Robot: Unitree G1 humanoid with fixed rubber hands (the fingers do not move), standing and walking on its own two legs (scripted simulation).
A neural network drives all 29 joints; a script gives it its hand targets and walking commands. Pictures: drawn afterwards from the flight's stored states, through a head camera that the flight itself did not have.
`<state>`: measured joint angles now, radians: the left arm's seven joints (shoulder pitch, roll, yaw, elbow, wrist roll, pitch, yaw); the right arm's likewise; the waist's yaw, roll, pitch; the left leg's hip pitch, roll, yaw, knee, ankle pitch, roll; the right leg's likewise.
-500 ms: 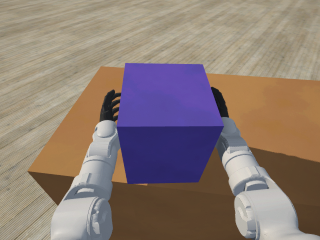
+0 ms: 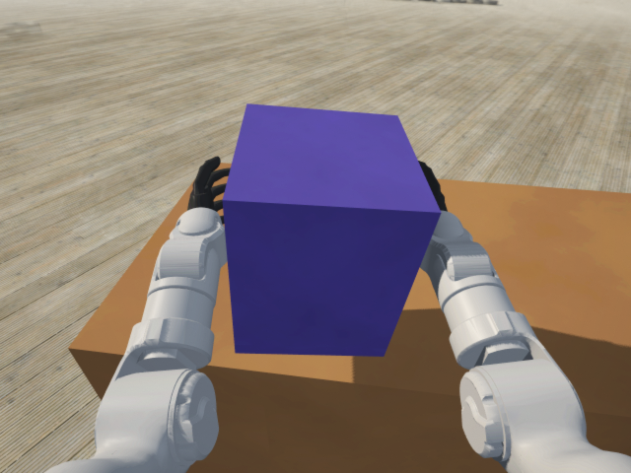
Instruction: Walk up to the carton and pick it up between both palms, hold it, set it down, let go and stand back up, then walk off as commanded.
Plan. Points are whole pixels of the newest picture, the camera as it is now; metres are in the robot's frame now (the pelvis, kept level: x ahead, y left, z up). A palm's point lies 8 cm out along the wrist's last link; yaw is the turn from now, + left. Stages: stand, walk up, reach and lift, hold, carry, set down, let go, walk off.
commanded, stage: reach and lift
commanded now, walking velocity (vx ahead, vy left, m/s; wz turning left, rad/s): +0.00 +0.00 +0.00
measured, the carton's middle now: (317, 233) +0.39 +0.02 +0.17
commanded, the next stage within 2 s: hold in 1.46 s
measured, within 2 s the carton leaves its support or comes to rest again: neither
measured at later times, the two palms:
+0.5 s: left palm (182, 200) +0.38 +0.18 +0.22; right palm (416, 195) +0.40 -0.10 +0.23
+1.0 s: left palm (183, 185) +0.38 +0.18 +0.24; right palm (423, 186) +0.40 -0.11 +0.24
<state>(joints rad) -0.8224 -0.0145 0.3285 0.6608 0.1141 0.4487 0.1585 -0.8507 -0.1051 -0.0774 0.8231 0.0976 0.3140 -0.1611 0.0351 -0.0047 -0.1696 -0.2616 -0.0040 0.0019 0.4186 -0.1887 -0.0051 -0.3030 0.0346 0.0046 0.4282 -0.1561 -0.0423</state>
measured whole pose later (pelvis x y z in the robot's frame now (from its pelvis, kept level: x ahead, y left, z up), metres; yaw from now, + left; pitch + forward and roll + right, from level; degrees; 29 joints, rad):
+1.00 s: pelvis +0.00 +0.01 +0.00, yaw +0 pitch +0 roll +0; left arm -0.93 0.06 0.33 0.63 0.13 0.64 0.12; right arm -0.98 -0.10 -0.09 0.83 0.11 0.46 -0.20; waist 0.01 0.00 -0.17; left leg -0.23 0.00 0.00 0.42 -0.19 0.01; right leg -0.25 0.03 0.00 0.38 -0.13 -0.03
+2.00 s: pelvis -0.01 +0.01 +0.00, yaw +0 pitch -2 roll +0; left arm -1.00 0.08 0.33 0.61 0.13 0.77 0.11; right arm -1.05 -0.11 -0.11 0.80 0.15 0.58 -0.22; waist 0.01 0.00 -0.20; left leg -0.21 0.00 0.00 0.42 -0.18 0.01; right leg -0.22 0.03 0.00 0.38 -0.12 -0.03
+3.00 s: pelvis -0.01 +0.01 +0.00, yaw +0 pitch -2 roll +0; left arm -1.00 0.08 0.33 0.61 0.13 0.78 0.11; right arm -1.06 -0.12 -0.11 0.82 0.15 0.59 -0.22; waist 0.01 0.00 -0.20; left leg -0.21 0.00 0.00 0.42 -0.18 0.01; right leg -0.22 0.03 0.00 0.38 -0.12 -0.03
